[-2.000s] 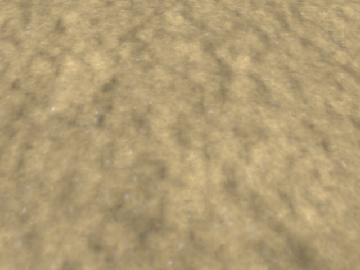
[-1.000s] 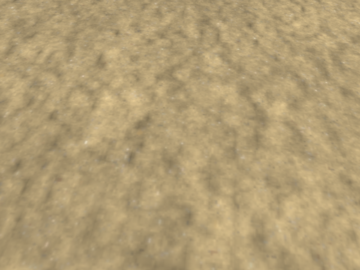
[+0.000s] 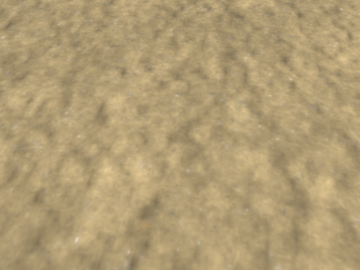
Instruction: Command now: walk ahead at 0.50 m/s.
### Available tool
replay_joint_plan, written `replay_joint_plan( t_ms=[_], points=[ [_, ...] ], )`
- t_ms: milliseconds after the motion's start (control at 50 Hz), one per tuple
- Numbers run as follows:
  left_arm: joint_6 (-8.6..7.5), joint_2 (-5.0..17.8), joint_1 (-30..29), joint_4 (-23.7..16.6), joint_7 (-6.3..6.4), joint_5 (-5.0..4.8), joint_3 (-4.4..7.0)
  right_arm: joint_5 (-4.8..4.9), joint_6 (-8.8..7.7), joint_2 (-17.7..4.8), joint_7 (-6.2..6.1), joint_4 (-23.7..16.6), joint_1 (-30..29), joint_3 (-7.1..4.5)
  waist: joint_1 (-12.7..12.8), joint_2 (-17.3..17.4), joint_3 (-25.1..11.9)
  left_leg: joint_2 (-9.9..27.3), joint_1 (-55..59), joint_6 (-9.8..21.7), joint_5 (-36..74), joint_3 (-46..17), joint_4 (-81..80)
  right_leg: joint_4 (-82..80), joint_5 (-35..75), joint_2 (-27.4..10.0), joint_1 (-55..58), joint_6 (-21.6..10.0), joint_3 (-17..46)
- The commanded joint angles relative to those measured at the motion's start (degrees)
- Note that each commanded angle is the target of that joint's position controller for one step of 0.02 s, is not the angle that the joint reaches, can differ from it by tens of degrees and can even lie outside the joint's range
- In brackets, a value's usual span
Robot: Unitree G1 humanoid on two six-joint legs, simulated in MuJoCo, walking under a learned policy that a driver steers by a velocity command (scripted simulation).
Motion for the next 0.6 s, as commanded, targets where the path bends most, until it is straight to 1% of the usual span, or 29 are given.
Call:
replay_joint_plan(
  t_ms=[20, 40, 80, 120, 180, 220, 260, 280, 300, 320, 340, 360, 380, 400, 420, 440, 460, 480, 500, 520, 540, 560, 600],
  points=[
    [-0.61, 5.01, -0.28, -4.52, -0.04, 0.32, 1.52, -0.47, -0.85, -5.98, -0.06, -1.91, 2.91, -1.69, -0.57, 5.39, -4.75, 15.34, 14.26, 10.96, 8.71, -18.84, -15.43, -0.23, 5.79, -5.98, -13.50, 1.26, 2.44],
    [-0.04, 4.02, 0.36, -4.28, 0.05, 0.45, 1.31, -0.12, -1.24, -6.28, -0.01, -1.37, 2.90, -1.81, 0.09, 5.41, -4.29, 15.01, 12.31, 11.46, 10.61, -16.85, -16.63, -1.48, 6.22, -6.21, -12.80, 1.93, 1.93],
    [0.58, 3.33, -2.33, -5.31, 0.32, 0.90, 1.08, 0.10, -1.60, -7.61, -0.28, -0.20, 3.30, -2.19, 0.21, 4.97, -2.02, 14.57, 9.91, 11.87, 12.80, -13.50, -18.68, -5.97, 9.32, -6.71, -14.63, 3.26, 1.38],
    [0.48, 2.77, -6.53, -6.54, 0.33, 1.12, 0.82, 0.08, -1.34, -8.42, -0.80, 0.86, 4.56, -2.40, -0.92, 4.43, -0.64, 13.50, 10.18, 11.19, 13.17, -10.72, -19.61, -13.12, 15.70, -6.84, -16.21, 3.87, 1.04],
    [-0.26, 1.58, -12.61, -7.84, -0.27, 0.96, 0.32, 0.42, -0.80, -9.46, -1.28, 2.13, 6.61, -2.52, -3.21, 4.34, 0.48, 11.64, 10.55, 9.12, 11.76, -6.93, -19.88, -25.08, 25.08, -5.17, -13.74, 3.52, -0.53],
    [-0.61, 1.60, -16.38, -8.87, -0.74, 0.61, 0.23, 0.81, -0.46, -10.49, -1.36, 3.48, 9.23, -2.74, -4.86, 4.35, 1.00, 12.50, 12.42, 8.77, 9.56, -6.83, -19.45, -29.59, 27.52, -4.00, -12.57, 3.26, -1.32],
    [-0.85, 2.22, -18.88, -9.98, -1.27, 0.31, 0.39, 1.10, 0.09, -10.87, -1.47, 4.73, 10.83, -2.89, -5.34, 4.66, 1.66, 14.42, 16.11, 8.39, 8.96, -7.63, -18.08, -32.44, 26.64, -3.62, -13.47, 2.30, -0.68],
    [-1.03, 2.61, -19.52, -10.40, -1.56, 0.50, 0.55, 1.07, 0.49, -10.81, -1.66, 5.21, 10.75, -2.90, -4.99, 4.74, 2.14, 14.98, 17.90, 7.71, 12.48, -7.66, -16.20, -34.11, 25.39, -3.20, -13.61, 1.52, -0.35],
    [-1.23, 3.06, -19.32, -10.54, -1.85, 0.87, 0.76, 1.01, 0.94, -10.86, -1.91, 5.60, 10.63, -2.96, -4.39, 5.00, 1.62, 15.32, 19.62, 6.83, 16.96, -7.62, -13.82, -35.45, 23.91, -2.53, -12.64, 0.72, -0.45],
    [-1.42, 3.67, -17.86, -10.21, -2.04, 1.19, 1.07, 0.90, 1.35, -11.07, -2.16, 5.88, 10.33, -3.04, -3.37, 5.70, 0.29, 15.41, 21.01, 5.79, 21.41, -7.67, -11.14, -36.35, 22.78, -1.78, -10.23, -0.05, -0.66],
    [-1.61, 4.54, -14.67, -9.27, -2.06, 1.55, 1.55, 0.86, 1.70, -11.41, -2.40, 5.83, 9.21, -3.11, -1.41, 6.37, -1.98, 14.60, 21.50, 4.52, 27.70, -7.20, -7.07, -37.51, 22.90, -0.42, -5.39, -0.96, -1.60],
    [-1.80, 6.09, -8.22, -7.08, -1.84, 2.02, 2.47, 0.82, 2.00, -10.93, -2.59, 5.55, 8.05, -2.87, 1.94, 5.65, -6.10, 11.85, 20.41, 2.78, 33.34, -5.69, 0.48, -39.43, 26.50, 1.31, 3.75, -2.25, -3.30],
    [-1.86, 9.45, -2.30, -5.68, -1.36, 2.55, 3.40, -0.04, 1.92, -8.73, -2.76, 4.81, 9.28, -1.98, 3.68, 2.00, -12.45, 7.99, 14.81, 0.00, 25.32, -3.35, 11.37, -37.54, 44.55, -3.48, 16.49, -4.28, -0.04],
    [-1.21, 13.04, 1.32, -5.61, -0.86, 3.74, 3.74, -1.30, 1.28, -3.34, -2.31, 4.70, 17.10, -0.11, 1.57, -11.01, -21.33, 0.76, -5.09, -4.34, -7.33, -1.88, 32.40, -33.61, 61.75, -18.67, 39.02, -13.44, 17.86],
    [-0.36, 10.18, 3.53, -4.94, -1.08, 2.55, 3.18, -0.21, 1.02, -4.07, -2.02, 7.08, 21.01, -0.04, 2.45, -14.01, -29.10, -2.39, -10.43, -5.61, -31.37, -9.05, 43.34, -37.67, 59.68, -23.27, 42.38, -18.44, 29.22],
    [0.17, 8.28, 0.67, -5.30, -1.26, 1.58, 2.69, 1.32, 1.27, -9.43, -1.93, 7.00, 16.98, -1.53, 3.20, -7.51, -23.41, 0.33, -12.88, -5.33, -29.79, -11.42, 47.10, -40.23, 50.96, -20.60, 35.26, -16.25, 24.11],
    [0.33, 6.78, -4.06, -5.61, -1.17, 1.28, 2.17, 1.70, 1.82, -9.28, -2.27, 5.55, 11.90, -1.60, 1.82, -4.49, -15.80, 3.02, -15.31, -5.28, -26.45, -8.65, 45.43, -42.13, 45.31, -18.06, 27.76, -14.01, 18.48],
    [0.32, 4.64, -7.95, -5.69, -1.19, 1.43, 1.42, 0.89, 2.67, -8.49, -2.83, 5.23, 9.21, -1.60, 0.35, -1.51, -10.80, 5.22, -14.27, -5.72, -22.89, -7.41, 41.67, -44.50, 42.91, -15.58, 19.75, -12.72, 14.39],
    [0.19, 3.28, -10.68, -5.62, -1.20, 1.90, 1.00, 0.25, 3.74, -7.68, -3.35, 5.17, 9.12, -1.73, -1.67, -2.43, -8.92, 7.15, -9.65, -5.93, -19.52, -7.67, 37.39, -46.59, 40.60, -13.98, 12.90, -11.61, 11.54],
    [0.09, 3.02, -12.34, -5.24, -1.29, 2.59, 0.97, 0.04, 4.68, -6.45, -3.67, 5.69, 10.34, -1.56, -3.01, -4.19, -8.32, 7.18, -4.56, -6.38, -16.73, -6.96, 34.70, -48.50, 39.83, -12.36, 7.80, -11.25, 9.22],
    [-0.13, 2.93, -13.44, -4.81, -1.32, 3.02, 0.96, -0.05, 5.25, -5.23, -3.97, 6.17, 11.54, -1.35, -3.86, -5.21, -8.31, 6.99, -1.38, -6.73, -15.31, -6.36, 31.40, -49.49, 40.28, -11.40, 5.15, -11.45, 7.03],
    [-0.29, 3.01, -14.19, -4.31, -1.20, 3.21, 0.98, -0.18, 5.50, -4.50, -4.28, 6.36, 11.85, -1.19, -4.27, -5.53, -8.47, 6.88, 0.77, -6.98, -14.55, -5.98, 27.60, -49.91, 41.04, -10.85, 3.72, -11.72, 5.33],
    [-0.20, 3.68, -14.41, -3.06, -0.73, 2.99, 1.16, -0.51, 5.71, -3.81, -4.59, 6.13, 9.90, -0.84, -3.65, -5.58, -9.12, 7.00, 3.38, -6.90, -11.19, -5.77, 20.01, -50.22, 38.29, -10.37, 3.65, -11.66, 3.82]
  ],
)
